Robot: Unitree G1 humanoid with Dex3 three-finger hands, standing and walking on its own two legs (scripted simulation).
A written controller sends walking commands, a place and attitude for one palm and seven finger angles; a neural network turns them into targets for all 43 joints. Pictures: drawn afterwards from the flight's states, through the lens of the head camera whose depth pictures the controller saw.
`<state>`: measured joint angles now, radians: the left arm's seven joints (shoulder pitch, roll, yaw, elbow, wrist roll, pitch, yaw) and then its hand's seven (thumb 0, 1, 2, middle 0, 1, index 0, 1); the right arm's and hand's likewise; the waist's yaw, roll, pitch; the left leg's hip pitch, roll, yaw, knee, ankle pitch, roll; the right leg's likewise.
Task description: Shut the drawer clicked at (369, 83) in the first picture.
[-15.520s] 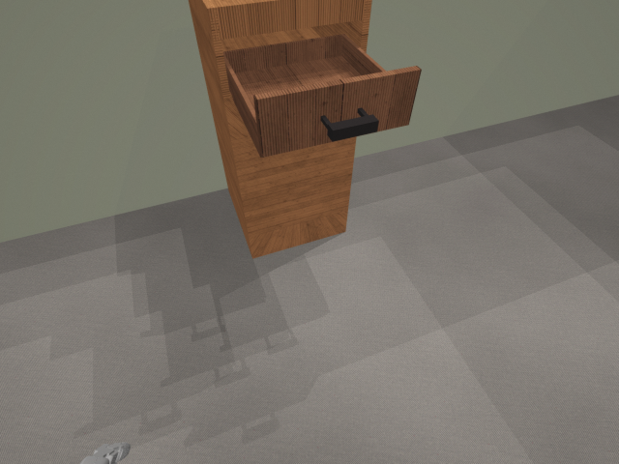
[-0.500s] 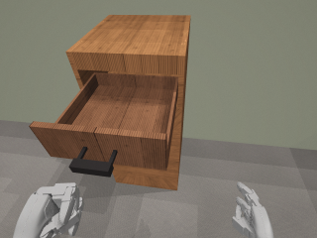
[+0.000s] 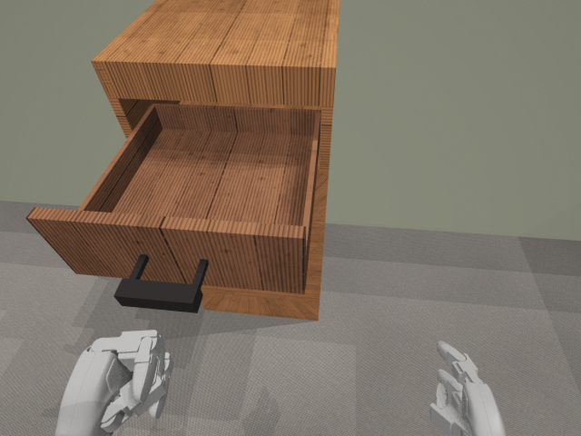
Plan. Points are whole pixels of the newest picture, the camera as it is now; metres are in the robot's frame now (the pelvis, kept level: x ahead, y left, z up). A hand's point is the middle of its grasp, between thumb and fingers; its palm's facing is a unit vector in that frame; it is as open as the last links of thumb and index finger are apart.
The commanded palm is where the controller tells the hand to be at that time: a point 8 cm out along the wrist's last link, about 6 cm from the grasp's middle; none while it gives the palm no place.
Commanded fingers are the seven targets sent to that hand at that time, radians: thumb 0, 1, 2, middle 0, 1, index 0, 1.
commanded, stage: bring the fist close to the handle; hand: left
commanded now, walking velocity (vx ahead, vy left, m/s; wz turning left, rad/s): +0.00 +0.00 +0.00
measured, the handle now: (166, 279) +0.31 +0.20 +0.06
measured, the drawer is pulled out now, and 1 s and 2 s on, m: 0.30 0.30 0.21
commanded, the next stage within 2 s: push the drawer shut in 0.72 s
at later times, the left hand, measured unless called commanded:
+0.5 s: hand (181, 354) +0.21 +0.15 +0.06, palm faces -0.04 -1.00 -0.04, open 3.3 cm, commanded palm +0.18 +0.20 +0.06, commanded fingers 0.00 0.90 0.90 -1.40 -1.60 -1.40 -1.60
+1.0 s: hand (189, 353) +0.21 +0.14 +0.06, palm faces -0.06 -1.00 -0.05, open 3.2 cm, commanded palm +0.20 +0.21 +0.06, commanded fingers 0.00 0.90 0.90 -1.40 -1.60 -1.40 -1.60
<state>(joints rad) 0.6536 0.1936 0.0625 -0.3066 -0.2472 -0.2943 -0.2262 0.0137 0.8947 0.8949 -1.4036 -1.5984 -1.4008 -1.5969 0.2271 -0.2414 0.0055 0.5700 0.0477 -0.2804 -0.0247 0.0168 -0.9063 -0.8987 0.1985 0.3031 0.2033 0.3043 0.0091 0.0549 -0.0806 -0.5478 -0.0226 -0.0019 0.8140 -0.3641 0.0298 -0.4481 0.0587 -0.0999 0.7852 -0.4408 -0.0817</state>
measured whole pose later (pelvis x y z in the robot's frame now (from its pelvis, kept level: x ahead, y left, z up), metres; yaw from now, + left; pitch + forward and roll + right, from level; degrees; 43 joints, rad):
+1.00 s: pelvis +0.00 +0.01 -0.02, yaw -1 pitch +11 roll -1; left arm 0.51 0.20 0.00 -0.23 -0.20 -0.31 -0.11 0.01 0.90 0.90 -1.40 -1.60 -1.40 -1.60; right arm 0.25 -0.25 0.03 0.46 0.04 -0.10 -0.02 0.01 -0.91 -0.90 0.20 0.30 0.20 0.30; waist -0.02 0.06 -0.12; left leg -0.72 -0.01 0.01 0.98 -0.44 0.04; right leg -0.62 0.06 -0.10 0.94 -0.51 -0.08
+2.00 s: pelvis -0.02 +0.02 -0.01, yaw -1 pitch +9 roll -1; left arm -0.10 0.21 0.01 0.30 -0.17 -0.31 -0.05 0.01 0.76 0.93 -1.40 -1.60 -1.40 -1.60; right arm 0.23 -0.26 0.04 0.60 0.04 -0.10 -0.02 0.01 -0.91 -0.90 0.20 0.30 0.20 0.30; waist -0.03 0.04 -0.06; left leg -0.67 -0.03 0.02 0.87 -0.36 0.05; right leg -0.57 0.04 -0.09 0.85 -0.44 -0.06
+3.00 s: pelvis -0.02 +0.01 -0.02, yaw -2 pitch +14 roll -1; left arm -0.71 0.30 0.20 1.01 -0.13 -0.43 -0.09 0.00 0.74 0.93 -1.40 -1.60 -1.40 -1.60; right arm 0.33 -0.26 0.03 0.67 0.02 -0.03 0.01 0.01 -0.91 -0.90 0.20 0.30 0.20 0.30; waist -0.10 0.03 -0.08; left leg -0.80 -0.01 0.02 0.92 -0.37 0.04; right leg -0.71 0.07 -0.08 0.90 -0.44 -0.07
